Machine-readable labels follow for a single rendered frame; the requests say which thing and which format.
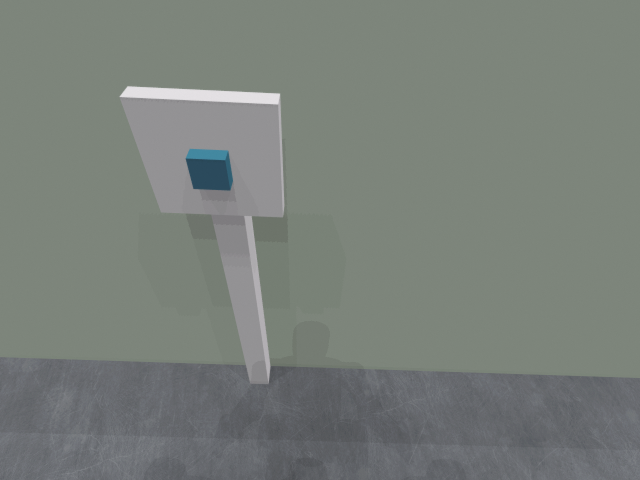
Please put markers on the panel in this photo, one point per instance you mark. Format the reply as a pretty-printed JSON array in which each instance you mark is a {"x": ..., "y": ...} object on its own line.
[{"x": 166, "y": 123}]

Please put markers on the button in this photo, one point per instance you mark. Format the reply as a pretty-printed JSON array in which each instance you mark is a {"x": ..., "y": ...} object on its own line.
[{"x": 209, "y": 169}]

